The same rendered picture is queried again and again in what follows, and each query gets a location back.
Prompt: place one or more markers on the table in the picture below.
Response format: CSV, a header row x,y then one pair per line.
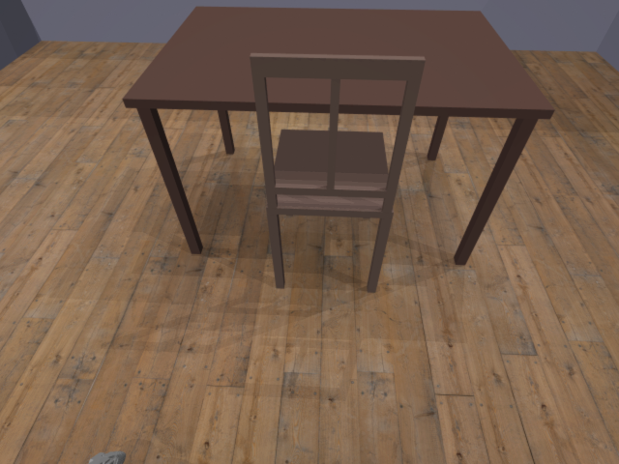
x,y
469,72

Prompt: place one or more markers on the chair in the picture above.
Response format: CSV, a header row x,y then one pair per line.
x,y
332,173

